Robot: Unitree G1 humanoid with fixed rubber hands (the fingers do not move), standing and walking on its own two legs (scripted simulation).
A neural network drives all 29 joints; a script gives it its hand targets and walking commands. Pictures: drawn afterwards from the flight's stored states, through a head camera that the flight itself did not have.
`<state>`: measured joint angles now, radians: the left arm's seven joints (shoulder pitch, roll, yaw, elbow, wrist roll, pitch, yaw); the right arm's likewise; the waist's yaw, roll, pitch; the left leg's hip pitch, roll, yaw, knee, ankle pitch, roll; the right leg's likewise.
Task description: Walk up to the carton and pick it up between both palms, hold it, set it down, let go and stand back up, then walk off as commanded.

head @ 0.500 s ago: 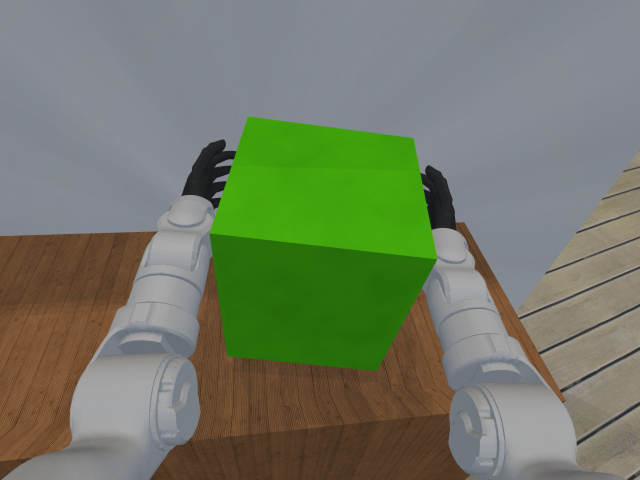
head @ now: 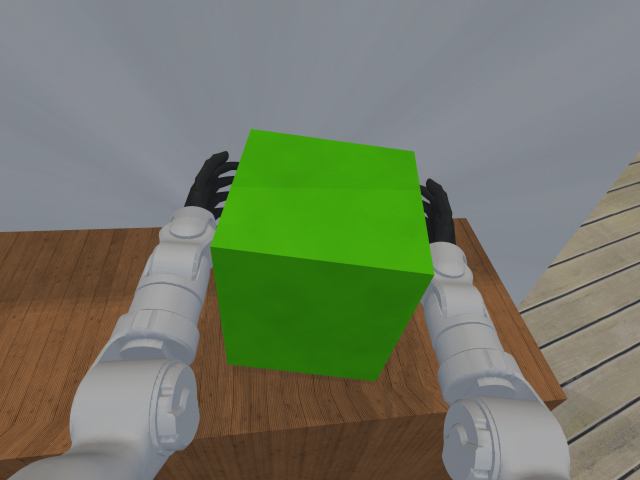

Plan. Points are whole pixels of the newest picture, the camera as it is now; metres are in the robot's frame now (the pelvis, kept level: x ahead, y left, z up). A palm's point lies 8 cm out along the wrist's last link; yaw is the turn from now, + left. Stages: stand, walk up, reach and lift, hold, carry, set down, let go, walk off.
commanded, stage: set down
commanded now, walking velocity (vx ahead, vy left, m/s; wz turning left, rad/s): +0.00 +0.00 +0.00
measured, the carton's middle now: (316, 262) +0.40 -0.01 +0.08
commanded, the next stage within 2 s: none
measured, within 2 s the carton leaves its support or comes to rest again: rests again in 0.34 s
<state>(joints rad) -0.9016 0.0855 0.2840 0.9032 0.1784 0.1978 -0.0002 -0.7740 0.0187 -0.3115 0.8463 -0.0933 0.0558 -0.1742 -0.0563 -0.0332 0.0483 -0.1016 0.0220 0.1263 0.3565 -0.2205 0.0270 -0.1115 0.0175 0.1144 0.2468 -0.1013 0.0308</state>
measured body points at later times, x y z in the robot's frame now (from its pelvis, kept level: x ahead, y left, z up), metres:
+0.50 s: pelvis +0.00 +0.00 +0.00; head +0.02 +0.02 +0.45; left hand +0.45 +0.14 +0.12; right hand +0.41 -0.17 +0.11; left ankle -0.01 +0.09 -0.75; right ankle +0.03 -0.15 -0.75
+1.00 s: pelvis +0.01 +0.00 +0.00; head +0.03 +0.02 +0.45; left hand +0.45 +0.14 +0.11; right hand +0.41 -0.17 +0.10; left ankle -0.01 +0.09 -0.75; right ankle +0.03 -0.15 -0.75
